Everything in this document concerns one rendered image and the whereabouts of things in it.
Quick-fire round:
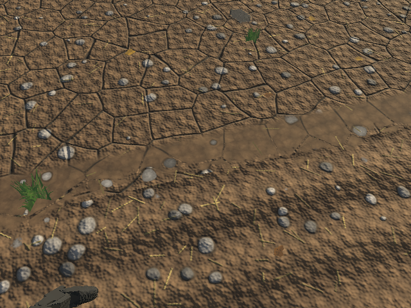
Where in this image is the left robot hand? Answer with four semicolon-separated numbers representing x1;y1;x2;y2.
29;286;98;308

